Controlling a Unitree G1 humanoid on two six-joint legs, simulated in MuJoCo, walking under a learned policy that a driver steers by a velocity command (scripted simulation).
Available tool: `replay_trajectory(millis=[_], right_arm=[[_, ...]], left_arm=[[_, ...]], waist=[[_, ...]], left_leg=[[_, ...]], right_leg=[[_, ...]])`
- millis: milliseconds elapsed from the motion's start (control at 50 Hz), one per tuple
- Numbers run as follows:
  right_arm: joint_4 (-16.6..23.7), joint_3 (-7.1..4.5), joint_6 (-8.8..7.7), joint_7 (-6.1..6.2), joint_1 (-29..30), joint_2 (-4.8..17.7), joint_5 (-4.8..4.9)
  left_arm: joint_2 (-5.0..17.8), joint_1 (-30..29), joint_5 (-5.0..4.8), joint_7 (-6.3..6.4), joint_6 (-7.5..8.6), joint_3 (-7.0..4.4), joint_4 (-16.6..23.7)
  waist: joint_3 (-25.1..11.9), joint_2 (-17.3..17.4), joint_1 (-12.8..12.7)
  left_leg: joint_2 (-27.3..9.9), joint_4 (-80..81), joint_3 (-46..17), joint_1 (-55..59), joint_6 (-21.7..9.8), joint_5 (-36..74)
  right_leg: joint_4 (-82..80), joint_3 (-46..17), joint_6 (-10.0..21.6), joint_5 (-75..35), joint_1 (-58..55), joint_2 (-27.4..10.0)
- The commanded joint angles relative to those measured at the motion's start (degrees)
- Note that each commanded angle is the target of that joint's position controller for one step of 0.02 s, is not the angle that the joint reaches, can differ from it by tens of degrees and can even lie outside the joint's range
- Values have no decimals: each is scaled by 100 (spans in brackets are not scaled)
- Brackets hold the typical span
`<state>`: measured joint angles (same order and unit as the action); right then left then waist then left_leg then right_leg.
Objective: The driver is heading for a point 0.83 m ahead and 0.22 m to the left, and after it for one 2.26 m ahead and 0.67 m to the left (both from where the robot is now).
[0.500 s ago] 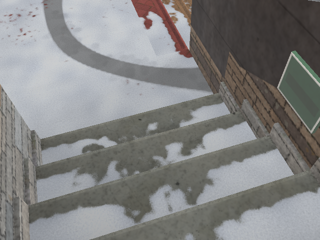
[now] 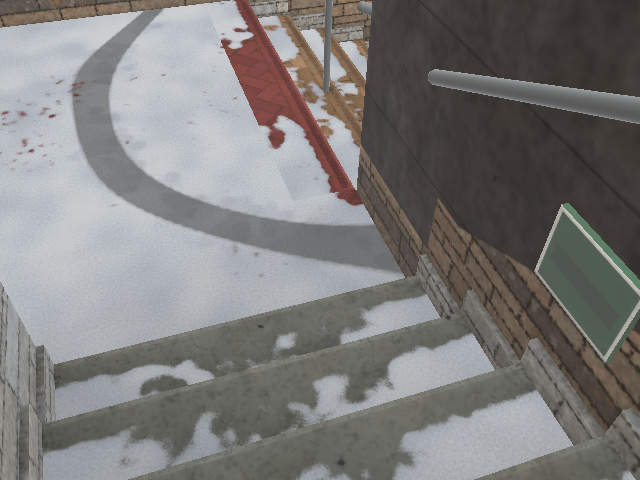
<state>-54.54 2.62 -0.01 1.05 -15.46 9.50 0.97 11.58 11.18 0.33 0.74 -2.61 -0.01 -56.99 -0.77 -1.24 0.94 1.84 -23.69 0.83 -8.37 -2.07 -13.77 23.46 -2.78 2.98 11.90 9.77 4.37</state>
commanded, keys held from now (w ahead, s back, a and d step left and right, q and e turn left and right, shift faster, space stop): no key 0.70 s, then w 0.30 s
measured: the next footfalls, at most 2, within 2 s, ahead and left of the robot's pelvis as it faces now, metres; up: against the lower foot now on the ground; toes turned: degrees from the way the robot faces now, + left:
left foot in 1.46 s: +0.39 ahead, +0.07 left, -0.15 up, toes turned +4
right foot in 1.96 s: +0.73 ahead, -0.06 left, -0.30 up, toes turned +16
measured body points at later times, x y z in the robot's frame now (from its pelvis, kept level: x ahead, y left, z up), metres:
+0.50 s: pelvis +0.00 +0.01 +0.00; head -0.01 +0.02 +0.45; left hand +0.01 +0.23 -0.16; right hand +0.04 -0.21 -0.15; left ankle -0.01 +0.10 -0.74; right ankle +0.01 -0.09 -0.74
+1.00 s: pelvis +0.05 -0.01 -0.01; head +0.03 -0.02 +0.44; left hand +0.06 +0.24 -0.16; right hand +0.00 -0.25 -0.17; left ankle -0.01 +0.10 -0.74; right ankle +0.04 -0.08 -0.74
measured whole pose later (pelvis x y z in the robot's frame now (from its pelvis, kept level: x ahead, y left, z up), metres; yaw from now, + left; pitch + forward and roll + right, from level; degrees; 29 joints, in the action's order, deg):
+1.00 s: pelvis +0.05 -0.01 -0.01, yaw +1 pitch -1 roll +1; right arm -64.1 -2.9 0.1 1.4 -23.8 11.2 0.3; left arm 10.3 17.2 2.5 1.3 0.5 -2.3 -64.5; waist -3.3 1.2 0.8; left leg 2.9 -30.7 -0.4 -7.9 -5.2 -23.3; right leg 31.6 2.6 4.7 19.2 12.6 2.3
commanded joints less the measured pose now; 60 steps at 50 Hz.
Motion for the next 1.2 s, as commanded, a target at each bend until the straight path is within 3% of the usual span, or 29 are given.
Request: replay_trajectory(millis=[20,60,80,180,500,620,640,720,760,780,820,860,900,920,960,980,1000,1020,1040,1060,1080,1100,1120,1140,1160,1180,1200], right_arm=[[115,-105,-113,-7,20,599,-6],[-4,-86,-116,-9,54,550,-47],[-76,-98,-120,-5,74,585,-41],[-347,-91,-108,9,112,482,-35],[-914,-92,-113,21,58,338,-32],[-1017,-106,-128,22,9,293,-44],[-1000,-64,-140,14,7,151,-86],[-1052,-81,-136,23,-51,162,-77],[-1022,-194,-96,25,-111,413,-79],[-1031,-296,-66,34,-200,629,-37],[-1074,-445,-23,58,-688,790,-19],[-1054,-535,-19,77,-879,785,-30],[-893,-602,-38,66,-834,779,-44],[-787,-593,-45,40,-701,678,-19],[-559,-610,-51,41,-112,627,-85],[-398,-662,-91,47,169,692,-89],[-245,-617,-151,24,193,418,-83],[-137,-680,-177,5,150,607,-262],[-63,-728,-221,-2,237,793,-373],[-125,-716,-242,-50,117,688,-362],[-195,-707,-281,-115,54,611,-294],[-239,-720,-276,-164,-6,625,-328],[-386,-738,-247,-189,-133,693,-470],[-371,-738,-224,-216,-134,690,-455],[-322,-766,-270,-252,64,655,-353],[-234,-731,-287,-270,264,568,-359],[-156,-707,-293,-304,498,565,-362]], left_arm=[[453,246,-8,35,83,-84,-79],[416,177,-30,48,101,-71,-119],[351,160,-86,63,81,-77,-144],[292,292,-32,99,101,-61,-354],[135,523,-7,134,188,-29,-758],[64,543,-4,136,194,-35,-841],[89,599,-45,133,172,-44,-888],[62,599,-12,129,158,-56,-920],[180,567,23,115,138,-127,-852],[183,521,85,86,154,-143,-766],[247,353,134,119,162,-193,-646],[151,175,166,120,218,-185,-536],[84,184,168,100,259,-202,-505],[37,392,230,54,288,-189,-541],[13,1161,204,23,265,-250,-836],[43,1751,257,53,314,-280,-993],[526,2132,244,96,361,-414,-1056],[934,2520,194,102,413,-538,-1130],[802,2305,197,131,465,-507,-1026],[668,2049,143,146,500,-490,-918],[613,1742,225,136,581,-459,-700],[557,1655,253,140,649,-453,-632],[547,1739,288,148,708,-464,-699],[471,1872,276,144,741,-437,-688],[184,1942,214,159,844,-343,-864],[252,2001,184,155,887,-337,-837],[398,1860,151,166,916,-370,-743]], waist=[[209,131,-74],[122,90,-70],[124,85,-102],[219,117,-72],[319,148,-62],[314,113,-80],[223,106,-69],[248,157,-82],[327,351,-57],[418,542,-58],[759,656,137],[1061,722,163],[1083,627,99],[1031,632,-43],[861,522,-498],[900,201,-703],[796,-906,-795],[936,-1255,-857],[1188,-660,-679],[1247,-411,-475],[1192,-163,-315],[1061,-188,-238],[829,-214,-223],[679,-153,-169],[781,104,-115],[694,-114,-165],[729,-36,-133]], left_leg=[[-839,688,-881,-149,-240,706],[-832,676,-874,-101,-238,785],[-836,763,-849,-185,-248,600],[-777,786,-780,-86,-243,573],[-744,794,-769,-14,-262,690],[-730,820,-791,-56,-260,663],[-758,932,-830,44,-268,654],[-708,1032,-848,26,-271,207],[-682,1150,-1033,-72,-406,-1070],[-674,1136,-1146,-124,-548,-1946],[-1126,1442,-1818,-202,-883,-3258],[-1505,1591,-2290,-271,-1156,-3471],[-1525,1544,-2216,-595,-1177,-3197],[-1417,1478,-2010,-904,-1098,-3006],[-882,780,-1413,-1836,-894,-2679],[-496,60,-970,-2509,-793,-2492],[92,-1330,-203,-3100,-557,-1821],[154,-2421,-28,-3661,-428,-1980],[-113,-2806,-353,-3866,-416,-1599],[-301,-2960,-407,-3858,-317,-1251],[-471,-2947,-481,-3592,-184,-813],[-480,-3063,-401,-3491,-100,-527],[-535,-3310,-453,-3545,-109,-99],[-532,-3321,-452,-3542,-97,181],[-629,-2816,-833,-3796,-91,1076],[-534,-2489,-656,-3732,-109,1498],[-445,-1965,-427,-3227,-138,2161]], right_leg=[[-478,-674,35,-687,-123,-736],[-467,-646,60,-743,-166,-705],[-553,-692,68,-711,-241,-747],[-629,-696,68,-752,-133,-779],[-697,-659,62,-834,-43,-852],[-683,-629,55,-817,-94,-857],[-647,-626,88,-726,-110,-845],[-666,-603,88,-422,-107,-804],[-319,-373,119,485,136,-532],[-73,-218,152,1019,387,-371],[649,114,203,1491,1077,-151],[1032,420,189,1235,1442,-277],[1161,522,106,1217,1234,-356],[1019,584,97,1199,804,-314],[722,498,209,1097,-409,-253],[291,7,314,1425,-1119,-498],[-664,-1592,660,2627,-1470,-1340],[-1242,-3029,1135,3399,-1482,-2060],[-1251,-3121,1321,3113,-1124,-2228],[-1229,-2859,1315,2663,-950,-2152],[-1288,-2477,1262,2195,-681,-1950],[-1222,-2209,1244,1456,-642,-1860],[-911,-1827,1191,691,-822,-1731],[-717,-1556,1132,-142,-800,-1655],[-277,-1160,1011,-585,-933,-1392],[-168,-962,986,-933,-838,-1278],[-96,-710,971,-812,-178,-1081]])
